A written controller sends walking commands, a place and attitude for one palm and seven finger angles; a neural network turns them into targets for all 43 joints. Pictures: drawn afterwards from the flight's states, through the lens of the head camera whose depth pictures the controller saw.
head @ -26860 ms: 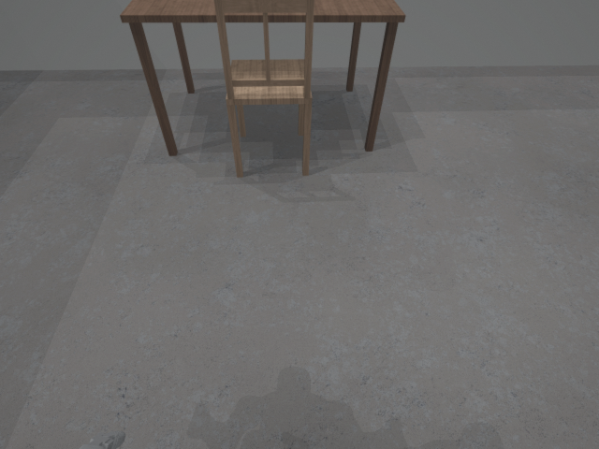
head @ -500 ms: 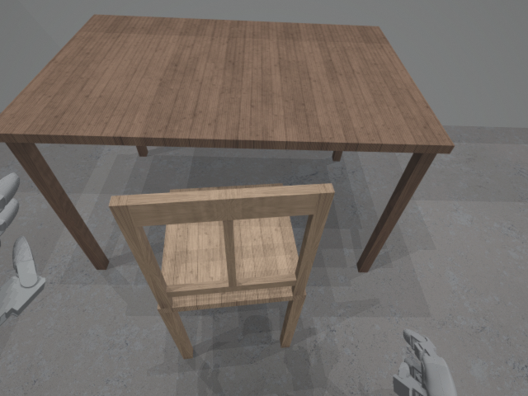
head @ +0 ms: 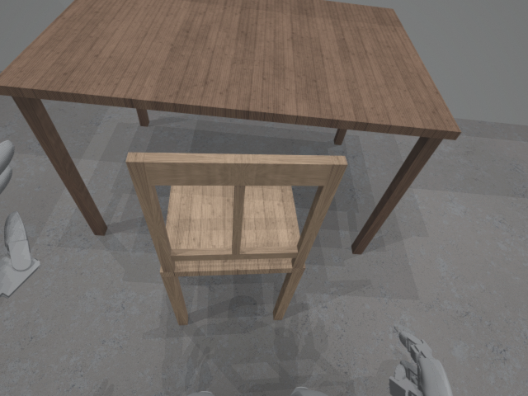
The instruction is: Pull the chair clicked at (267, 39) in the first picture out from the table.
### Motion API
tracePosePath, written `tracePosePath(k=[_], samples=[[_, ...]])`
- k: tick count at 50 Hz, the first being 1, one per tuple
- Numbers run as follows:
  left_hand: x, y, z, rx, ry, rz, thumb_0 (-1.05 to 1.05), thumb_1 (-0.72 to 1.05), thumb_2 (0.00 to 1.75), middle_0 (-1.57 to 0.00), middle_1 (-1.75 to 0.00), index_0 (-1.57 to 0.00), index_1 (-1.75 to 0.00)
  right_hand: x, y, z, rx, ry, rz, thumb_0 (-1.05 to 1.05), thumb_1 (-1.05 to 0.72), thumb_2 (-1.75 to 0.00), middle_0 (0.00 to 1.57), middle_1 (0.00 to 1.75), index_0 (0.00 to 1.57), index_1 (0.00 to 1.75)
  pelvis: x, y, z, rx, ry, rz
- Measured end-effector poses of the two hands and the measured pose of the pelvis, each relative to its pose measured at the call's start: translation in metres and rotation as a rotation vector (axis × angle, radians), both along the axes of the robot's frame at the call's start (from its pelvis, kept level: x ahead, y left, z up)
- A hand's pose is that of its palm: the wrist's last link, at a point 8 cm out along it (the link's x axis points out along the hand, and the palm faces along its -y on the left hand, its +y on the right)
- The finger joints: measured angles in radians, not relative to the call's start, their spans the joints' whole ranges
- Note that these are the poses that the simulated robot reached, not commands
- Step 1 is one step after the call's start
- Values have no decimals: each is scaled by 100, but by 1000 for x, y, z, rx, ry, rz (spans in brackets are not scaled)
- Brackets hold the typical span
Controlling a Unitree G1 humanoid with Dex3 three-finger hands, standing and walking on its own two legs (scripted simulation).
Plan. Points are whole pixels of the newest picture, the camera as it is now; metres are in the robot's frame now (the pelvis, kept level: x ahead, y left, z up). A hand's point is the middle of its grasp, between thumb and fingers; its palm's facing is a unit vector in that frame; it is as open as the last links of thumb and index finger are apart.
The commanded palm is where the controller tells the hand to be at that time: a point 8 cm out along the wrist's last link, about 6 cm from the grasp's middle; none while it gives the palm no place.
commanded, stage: step back with the hand held close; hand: left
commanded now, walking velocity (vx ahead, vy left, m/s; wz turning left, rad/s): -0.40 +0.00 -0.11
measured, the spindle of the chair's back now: (237, 221) +0.46 +0.07 -0.10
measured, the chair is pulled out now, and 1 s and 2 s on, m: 0.13 0.13 0.13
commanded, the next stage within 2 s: stop stepping back and stand still in 0.22 s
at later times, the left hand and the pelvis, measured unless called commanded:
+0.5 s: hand out of the picture +0.11 +0.24 +0.16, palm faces +0.31 -0.82 -0.48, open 7.4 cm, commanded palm +0.04 +0.29 +0.19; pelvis -0.10 -0.01 +0.01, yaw +0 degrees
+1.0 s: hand out of the picture +0.08 +0.25 +0.17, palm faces +0.41 -0.81 -0.42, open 7.4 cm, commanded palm +0.02 +0.29 +0.19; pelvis -0.12 -0.01 +0.01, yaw +0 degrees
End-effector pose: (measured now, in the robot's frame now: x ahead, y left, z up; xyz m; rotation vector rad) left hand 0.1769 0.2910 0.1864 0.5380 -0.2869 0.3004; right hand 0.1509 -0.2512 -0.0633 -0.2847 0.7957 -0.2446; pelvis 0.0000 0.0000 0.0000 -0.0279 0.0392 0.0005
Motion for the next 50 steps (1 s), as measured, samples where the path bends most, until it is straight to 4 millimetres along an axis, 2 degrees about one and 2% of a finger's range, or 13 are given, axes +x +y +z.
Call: tracePosePath(k=[5, 9, 13, 17, 21, 23, 25, 28, 33, 37, 42, 50], samples=[[-19, 7, 19, 40, -28, 47, 2, 89, 90, -22, -30, -22, -30, -8, 15, 2, 41, -19, 33, 1, -90, -90, 20, 30, 20, 30, -11, -2, 7, -9, 6, -24], [-31, -5, 26, 42, -58, 32, 1, 89, 90, -21, -30, -21, -30, -11, 22, 0, 87, -59, 81, 1, -90, -90, 20, 30, 20, 30, -27, -10, 7, 1, 2, -61], [-39, -28, 19, 10, -24, -23, 1, 89, 90, -21, -30, -21, -30, -22, 17, -1, 117, -95, 99, 1, -90, -90, 20, 30, 20, 30, -53, -18, 7, -19, -6, -69], [-56, -40, 15, -25, 22, -70, 1, 89, 90, -21, -30, -21, -30, -47, 3, 7, 105, -76, 32, 1, -90, -90, 20, 30, 20, 30, -69, -20, 14, 18, 4, -55], [-78, -31, 6, -19, 71, -53, 1, 89, 90, -22, -30, -22, -30, -74, -11, 18, 53, -62, -16, 1, -90, -90, 20, 30, 20, 30, -82, -17, 15, 38, 13, -43], [-91, -22, -1, -9, 75, -39, 1, 89, 90, -22, -30, -22, -30, -84, -17, 17, 10, -84, -23, 1, -90, -90, 20, 30, 20, 30, -89, -12, 7, 2, 12, -12], [-104, -13, -4, -7, 77, -4, 1, 89, 90, -22, -30, -22, -30, -97, -18, 16, -2, -68, -35, 1, -90, -90, 20, 30, 20, 30, -97, -12, 7, 19, -9, -3], [-124, -4, 1, -4, 64, 55, 1, 89, 90, -22, -30, -22, -30, -114, -15, 15, 5, -54, -20, 1, -90, -90, 20, 30, 20, 30, -103, -13, 10, 24, -34, -6], [-150, -3, 16, -11, -33, 114, 2, 89, 90, -22, -30, -22, -30, -130, -5, 6, 43, -52, 41, 1, -90, -90, 20, 30, 20, 30, -111, -15, 10, 9, -75, 7], [-154, -1, 14, -67, -67, 147, 1, 89, 90, -21, -30, -21, -30, -135, 3, 1, 63, -48, 67, 1, -90, -90, 20, 30, 20, 30, -116, -14, 12, 0, -76, 9], [-146, 0, 1, -104, -42, 126, 1, 89, 90, -21, -30, -21, -30, -137, 9, 2, 65, -82, 71, 1, -90, -90, 20, 30, 20, 30, -125, -10, 9, 1, -101, 2], [-143, -5, 3, -46, 1, 78, 1, 89, 90, -21, -30, -21, -30, -137, 13, 9, 79, -104, 64, 1, -90, -90, 20, 30, 20, 30, -120, -11, 13, 6, -100, 0]])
